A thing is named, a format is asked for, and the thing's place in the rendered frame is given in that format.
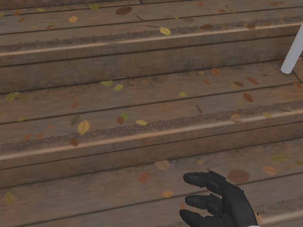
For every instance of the robot right hand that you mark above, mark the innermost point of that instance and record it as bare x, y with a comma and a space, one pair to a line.
232, 210

